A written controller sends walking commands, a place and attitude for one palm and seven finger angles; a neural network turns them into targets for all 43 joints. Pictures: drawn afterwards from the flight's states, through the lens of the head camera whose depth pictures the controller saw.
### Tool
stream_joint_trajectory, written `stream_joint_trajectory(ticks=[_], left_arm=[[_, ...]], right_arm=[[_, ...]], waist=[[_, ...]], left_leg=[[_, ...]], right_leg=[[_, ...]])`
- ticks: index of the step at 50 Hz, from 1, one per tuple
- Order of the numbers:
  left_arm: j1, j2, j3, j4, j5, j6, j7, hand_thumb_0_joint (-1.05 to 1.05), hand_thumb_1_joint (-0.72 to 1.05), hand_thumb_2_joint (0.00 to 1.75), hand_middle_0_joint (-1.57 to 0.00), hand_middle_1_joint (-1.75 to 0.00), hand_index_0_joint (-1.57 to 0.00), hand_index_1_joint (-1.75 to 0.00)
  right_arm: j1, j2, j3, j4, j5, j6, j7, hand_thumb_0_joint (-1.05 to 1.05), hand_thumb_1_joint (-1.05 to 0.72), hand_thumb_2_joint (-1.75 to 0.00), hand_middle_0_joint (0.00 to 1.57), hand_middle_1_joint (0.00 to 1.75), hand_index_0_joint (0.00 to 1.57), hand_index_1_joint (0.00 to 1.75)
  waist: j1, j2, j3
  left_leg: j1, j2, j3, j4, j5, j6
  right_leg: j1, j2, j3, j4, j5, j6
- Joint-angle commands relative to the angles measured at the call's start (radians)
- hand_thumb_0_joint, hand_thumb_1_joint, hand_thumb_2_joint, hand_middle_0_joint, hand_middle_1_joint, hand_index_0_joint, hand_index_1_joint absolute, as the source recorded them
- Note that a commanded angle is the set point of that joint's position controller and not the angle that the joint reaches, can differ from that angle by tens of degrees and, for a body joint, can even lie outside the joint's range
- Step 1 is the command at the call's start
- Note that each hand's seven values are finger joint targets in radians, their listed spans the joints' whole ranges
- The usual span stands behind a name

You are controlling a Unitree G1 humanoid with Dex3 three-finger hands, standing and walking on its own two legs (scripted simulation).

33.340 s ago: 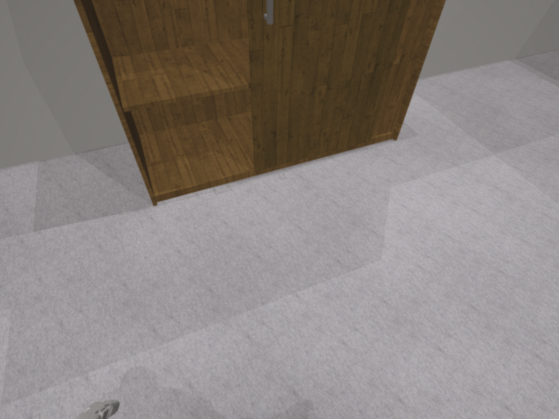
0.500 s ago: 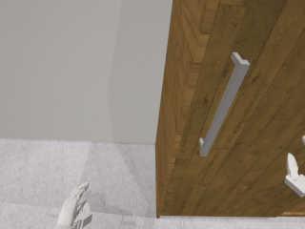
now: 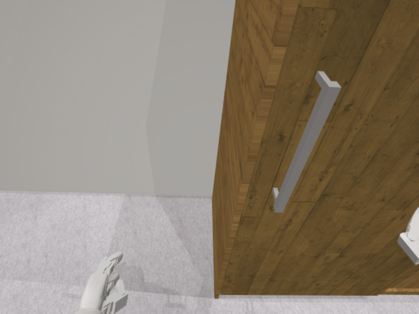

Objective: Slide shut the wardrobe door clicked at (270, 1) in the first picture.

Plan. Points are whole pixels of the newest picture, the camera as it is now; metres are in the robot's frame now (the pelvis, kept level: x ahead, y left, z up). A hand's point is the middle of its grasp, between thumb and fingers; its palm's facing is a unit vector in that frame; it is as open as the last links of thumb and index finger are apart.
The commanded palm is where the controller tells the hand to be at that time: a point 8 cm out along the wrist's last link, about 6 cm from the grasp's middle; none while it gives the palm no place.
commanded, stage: step back with the hand held close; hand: right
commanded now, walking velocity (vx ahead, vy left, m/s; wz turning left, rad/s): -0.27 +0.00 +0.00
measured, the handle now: (296, 153) +0.36 -0.16 +0.16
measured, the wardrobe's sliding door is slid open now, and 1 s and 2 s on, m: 0.00 0.00 0.00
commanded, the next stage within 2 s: stop stepping back and stand still in 1.16 s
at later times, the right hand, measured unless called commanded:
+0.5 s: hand out of the picture +0.13 -0.29 +0.16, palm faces +0.43 +0.78 -0.46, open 7.4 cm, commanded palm +0.07 -0.32 +0.18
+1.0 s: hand out of the picture +0.04 -0.31 +0.16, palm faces +0.53 +0.74 -0.42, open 7.4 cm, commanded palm -0.03 -0.35 +0.18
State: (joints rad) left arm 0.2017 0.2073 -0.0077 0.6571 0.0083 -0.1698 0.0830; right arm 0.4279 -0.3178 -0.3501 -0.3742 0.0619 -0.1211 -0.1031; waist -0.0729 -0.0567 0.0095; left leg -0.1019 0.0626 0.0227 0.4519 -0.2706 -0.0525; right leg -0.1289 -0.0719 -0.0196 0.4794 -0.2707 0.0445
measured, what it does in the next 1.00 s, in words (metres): shifts its weight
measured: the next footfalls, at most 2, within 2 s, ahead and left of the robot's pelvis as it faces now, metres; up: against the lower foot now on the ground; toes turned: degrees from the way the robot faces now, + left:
left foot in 1.12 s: -0.07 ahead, +0.11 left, +0.00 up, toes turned -13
right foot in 1.32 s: -0.12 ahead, -0.16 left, +0.00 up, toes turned -9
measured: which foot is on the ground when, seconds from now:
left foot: down 0.00-1.00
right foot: down 0.00-1.00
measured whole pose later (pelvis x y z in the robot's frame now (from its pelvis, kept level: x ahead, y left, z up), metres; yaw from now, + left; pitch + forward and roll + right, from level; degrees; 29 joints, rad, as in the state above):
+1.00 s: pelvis -0.15 -0.04 -0.03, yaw -4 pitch -1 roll +2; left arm 0.20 0.22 0.01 0.62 0.01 -0.17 0.07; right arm 0.46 -0.38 -0.47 -0.52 0.02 -0.33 -0.14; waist -0.02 0.00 0.08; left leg -0.47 0.01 -0.11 0.64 -0.25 -0.05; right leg -0.55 -0.03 0.00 0.70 -0.24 -0.03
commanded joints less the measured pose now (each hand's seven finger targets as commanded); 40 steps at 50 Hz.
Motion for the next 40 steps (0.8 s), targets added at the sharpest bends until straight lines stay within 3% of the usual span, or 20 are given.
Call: stream_joint_trajectory(ticks=[1, 3, 5, 9, 10, 13, 14, 17, 20, 22, 25, 28, 33, 36, 38, 40], left_arm=[[-0.126, 0.105, 0.034, -0.151, 0.007, 0.000, -0.009, 0.00, 0.90, 0.90, -0.20, -0.30, -0.20, -0.30], [-0.131, 0.116, 0.046, -0.179, 0.011, 0.025, -0.015, 0.00, 0.90, 0.90, -0.20, -0.30, -0.20, -0.30], [-0.120, 0.124, 0.054, -0.213, 0.007, 0.045, -0.016, 0.00, 0.90, 0.90, -0.20, -0.30, -0.20, -0.30], [-0.118, 0.119, 0.056, -0.248, 0.001, 0.080, -0.011, 0.00, 0.90, 0.90, -0.20, -0.30, -0.20, -0.30], [-0.118, 0.120, 0.058, -0.255, 0.000, 0.084, -0.009, 0.00, 0.90, 0.90, -0.20, -0.30, -0.20, -0.30], [-0.119, 0.124, 0.060, -0.263, -0.001, 0.087, 0.000, 0.00, 0.90, 0.90, -0.20, -0.30, -0.20, -0.30], [-0.116, 0.119, 0.057, -0.264, -0.002, 0.085, 0.000, 0.00, 0.90, 0.90, -0.20, -0.30, -0.20, -0.30], [-0.106, 0.125, 0.057, -0.264, -0.005, 0.070, -0.001, 0.00, 0.90, 0.90, -0.20, -0.30, -0.20, -0.30], [-0.097, 0.127, 0.055, -0.257, -0.007, 0.049, 0.002, 0.00, 0.90, 0.90, -0.20, -0.30, -0.20, -0.30], [-0.086, 0.129, 0.056, -0.249, -0.007, 0.036, 0.000, 0.00, 0.90, 0.90, -0.20, -0.30, -0.20, -0.30], [-0.072, 0.127, 0.055, -0.229, -0.004, 0.018, 0.000, 0.00, 0.90, 0.90, -0.20, -0.30, -0.20, -0.30], [-0.073, 0.134, 0.055, -0.218, -0.001, 0.003, 0.006, 0.00, 0.90, 0.90, -0.20, -0.30, -0.20, -0.30], [-0.074, 0.141, 0.059, -0.222, -0.004, -0.024, 0.008, 0.00, 0.90, 0.90, -0.20, -0.30, -0.20, -0.30], [-0.068, 0.145, 0.060, -0.227, -0.007, -0.036, 0.000, 0.00, 0.90, 0.90, -0.20, -0.30, -0.20, -0.30], [-0.070, 0.145, 0.065, -0.229, -0.005, -0.041, -0.001, 0.00, 0.90, 0.90, -0.20, -0.30, -0.20, -0.30], [-0.058, 0.137, 0.063, -0.220, 0.000, -0.044, -0.006, 0.00, 0.90, 0.90, -0.20, -0.30, -0.20, -0.30]], right_arm=[[-0.122, -0.232, -0.164, -0.135, -0.015, -0.120, -0.016, 0.00, -0.90, -0.90, 0.20, 0.30, 0.20, 0.30], [-0.068, -0.212, -0.144, -0.188, -0.018, -0.131, -0.010, 0.00, -0.90, -0.90, 0.20, 0.30, 0.20, 0.30], [0.006, -0.210, -0.150, -0.220, -0.015, -0.132, -0.014, 0.00, -0.90, -0.90, 0.20, 0.30, 0.20, 0.30], [0.075, -0.240, -0.190, -0.265, -0.008, -0.130, -0.027, 0.00, -0.90, -0.90, 0.20, 0.30, 0.20, 0.30], [0.071, -0.252, -0.200, -0.284, -0.008, -0.132, -0.031, 0.00, -0.90, -0.90, 0.20, 0.30, 0.20, 0.30], [0.063, -0.281, -0.228, -0.333, -0.008, -0.141, -0.042, 0.00, -0.90, -0.90, 0.20, 0.30, 0.20, 0.30], [0.075, -0.267, -0.220, -0.326, -0.006, -0.142, -0.043, 0.00, -0.90, -0.90, 0.20, 0.30, 0.20, 0.30], [0.080, -0.257, -0.219, -0.327, -0.008, -0.153, -0.048, 0.00, -0.90, -0.90, 0.20, 0.30, 0.20, 0.30], [0.075, -0.251, -0.217, -0.324, -0.013, -0.169, -0.051, 0.00, -0.90, -0.90, 0.20, 0.30, 0.20, 0.30], [0.058, -0.248, -0.211, -0.319, -0.017, -0.180, -0.054, 0.00, -0.90, -0.90, 0.20, 0.30, 0.20, 0.30], [0.030, -0.248, -0.205, -0.317, -0.021, -0.193, -0.061, 0.00, -0.90, -0.90, 0.20, 0.30, 0.20, 0.30], [0.005, -0.261, -0.209, -0.314, -0.024, -0.200, -0.069, 0.00, -0.90, -0.90, 0.20, 0.30, 0.20, 0.30], [0.018, -0.269, -0.234, -0.329, -0.027, -0.218, -0.075, 0.00, -0.90, -0.90, 0.20, 0.30, 0.20, 0.30], [0.043, -0.252, -0.236, -0.325, -0.036, -0.228, -0.068, 0.00, -0.90, -0.90, 0.20, 0.30, 0.20, 0.30], [0.056, -0.274, -0.259, -0.331, -0.036, -0.234, -0.066, 0.00, -0.90, -0.90, 0.20, 0.30, 0.20, 0.30], [0.055, -0.269, -0.256, -0.336, -0.035, -0.241, -0.063, 0.00, -0.90, -0.90, 0.20, 0.30, 0.20, 0.30]], waist=[[0.046, 0.142, 0.018], [0.042, 0.070, -0.066], [0.039, 0.021, -0.145], [0.035, 0.020, -0.192], [0.036, 0.028, -0.188], [0.036, -0.025, -0.184], [0.037, -0.040, -0.170], [0.039, -0.063, -0.140], [0.046, -0.045, -0.105], [0.053, -0.012, -0.082], [0.061, 0.050, -0.065], [0.062, 0.017, -0.056], [0.055, -0.062, -0.106], [0.056, -0.097, -0.091], [0.055, -0.061, -0.095], [0.059, 0.000, -0.085]], left_leg=[[-0.146, 0.031, -0.069, -0.159, 0.309, 0.062], [-0.079, 0.031, -0.036, -0.097, 0.430, 0.054], [-0.038, 0.012, -0.008, -0.036, 0.464, 0.040], [-0.024, -0.011, 0.010, 0.013, 0.449, 0.028], [-0.025, -0.015, 0.007, 0.017, 0.439, 0.026], [-0.011, -0.025, 0.009, 0.047, 0.396, 0.023], [-0.020, -0.025, 0.004, 0.056, 0.366, 0.022], [-0.015, -0.031, -0.006, 0.077, 0.265, 0.024], [-0.037, -0.023, -0.031, 0.062, 0.161, 0.030], [-0.100, -0.010, -0.061, 0.013, 0.033, 0.039], [-0.218, 0.014, -0.095, -0.065, -0.136, 0.054], [-0.265, 0.000, -0.085, -0.067, -0.215, 0.051], [-0.133, -0.052, -0.052, 0.069, -0.065, 0.035], [-0.074, -0.075, -0.062, 0.137, -0.077, 0.033], [-0.083, -0.081, -0.084, 0.139, -0.038, 0.038], [-0.144, -0.048, -0.150, 0.078, -0.047, 0.056]], right_leg=[[-0.054, 0.058, -0.045, 0.018, 0.104, -0.072], [-0.045, 0.043, -0.047, 0.003, 0.221, -0.069], [-0.020, 0.019, -0.044, -0.019, 0.345, -0.066], [-0.041, -0.004, -0.029, -0.032, 0.422, -0.066], [-0.059, -0.006, -0.027, -0.035, 0.406, -0.065], [-0.124, -0.013, -0.012, -0.051, 0.349, -0.070], [-0.146, -0.020, -0.013, -0.059, 0.304, -0.072], [-0.258, -0.028, 0.005, -0.082, 0.121, -0.082], [-0.349, -0.021, 0.016, -0.085, -0.107, -0.088], [-0.367, -0.003, 0.014, -0.060, -0.222, -0.086], [-0.315, 0.017, 0.014, -0.003, -0.248, -0.076], [-0.303, 0.007, 0.038, -0.022, -0.269, -0.078], [-0.384, -0.039, 0.106, -0.103, -0.277, -0.102], [-0.495, -0.062, 0.137, -0.126, -0.399, -0.122], [-0.496, -0.057, 0.139, -0.098, -0.381, -0.125], [-0.475, -0.018, 0.100, -0.019, -0.350, -0.112]])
